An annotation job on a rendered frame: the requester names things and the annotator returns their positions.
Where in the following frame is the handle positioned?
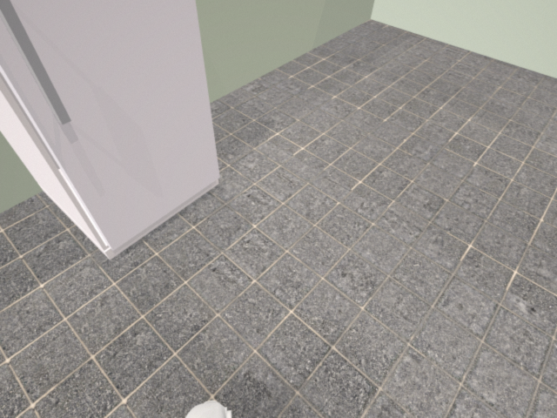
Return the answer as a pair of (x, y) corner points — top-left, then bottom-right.
(0, 0), (71, 125)

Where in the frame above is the fridge door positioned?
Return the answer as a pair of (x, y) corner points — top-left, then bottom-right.
(0, 0), (220, 251)

